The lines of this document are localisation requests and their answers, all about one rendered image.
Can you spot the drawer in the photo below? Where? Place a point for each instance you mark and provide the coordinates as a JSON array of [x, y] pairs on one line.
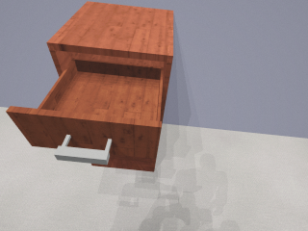
[[93, 101]]

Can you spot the cabinet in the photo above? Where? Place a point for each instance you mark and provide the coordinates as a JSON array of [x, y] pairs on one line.
[[118, 34]]

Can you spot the handle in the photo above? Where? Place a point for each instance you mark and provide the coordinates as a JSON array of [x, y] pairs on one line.
[[83, 155]]

